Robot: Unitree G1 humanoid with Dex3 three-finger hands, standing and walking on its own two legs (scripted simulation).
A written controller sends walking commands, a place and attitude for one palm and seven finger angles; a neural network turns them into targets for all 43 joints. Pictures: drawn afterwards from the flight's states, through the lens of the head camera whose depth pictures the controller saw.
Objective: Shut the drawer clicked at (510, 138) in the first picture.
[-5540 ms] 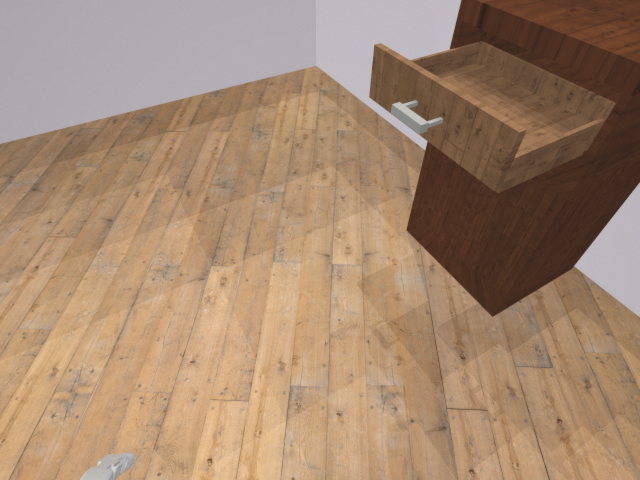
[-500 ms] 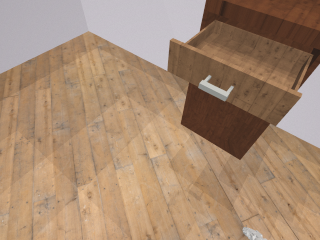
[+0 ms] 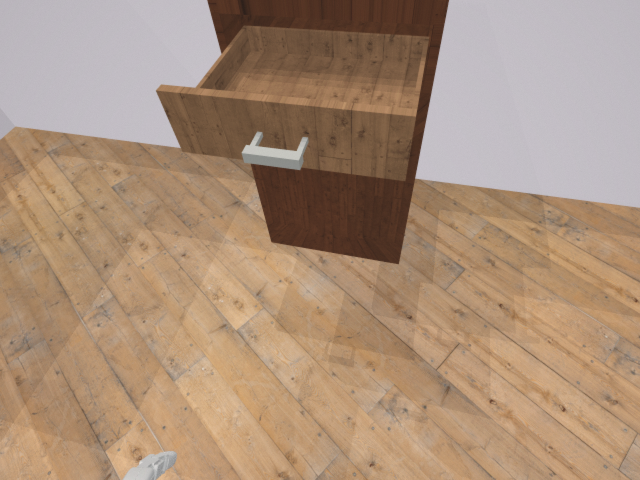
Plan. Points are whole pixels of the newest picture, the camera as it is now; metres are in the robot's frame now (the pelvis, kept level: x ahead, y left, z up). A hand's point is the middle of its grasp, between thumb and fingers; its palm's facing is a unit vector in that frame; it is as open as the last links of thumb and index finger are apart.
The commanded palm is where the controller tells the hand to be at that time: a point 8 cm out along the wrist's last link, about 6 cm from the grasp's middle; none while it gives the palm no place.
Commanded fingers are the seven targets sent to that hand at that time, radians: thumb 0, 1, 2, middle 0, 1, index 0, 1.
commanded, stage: turn to face it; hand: left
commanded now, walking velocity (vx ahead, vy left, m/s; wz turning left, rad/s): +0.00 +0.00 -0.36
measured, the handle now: (276, 148) +0.63 +0.10 +0.03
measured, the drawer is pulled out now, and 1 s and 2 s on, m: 0.30 0.30 0.30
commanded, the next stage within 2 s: take the last steps up to it in 0.34 s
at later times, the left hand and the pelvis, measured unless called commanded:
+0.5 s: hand out of the picture +0.07 +0.18 -0.16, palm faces -0.08 -0.98 -0.20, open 7.4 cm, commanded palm none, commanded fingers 0.00 0.90 0.90 -0.20 -0.30 -0.20 -0.30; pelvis +0.00 +0.00 +0.01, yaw -9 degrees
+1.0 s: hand (251, 434) +0.20 +0.12 -0.15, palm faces -0.23 -0.95 -0.20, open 7.4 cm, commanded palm none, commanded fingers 0.00 0.90 0.90 -0.20 -0.30 -0.20 -0.30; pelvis +0.08 -0.03 +0.01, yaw -12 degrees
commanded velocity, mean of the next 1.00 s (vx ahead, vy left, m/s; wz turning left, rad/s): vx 0.17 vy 0.03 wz -0.11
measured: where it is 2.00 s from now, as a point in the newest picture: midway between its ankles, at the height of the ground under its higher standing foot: (355, 451)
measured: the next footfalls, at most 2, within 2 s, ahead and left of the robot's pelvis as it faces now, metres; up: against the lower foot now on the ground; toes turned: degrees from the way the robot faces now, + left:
left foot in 0.52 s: +0.05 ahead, +0.11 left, +0.00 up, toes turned -6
right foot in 1.00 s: +0.15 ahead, -0.16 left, +0.00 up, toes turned -19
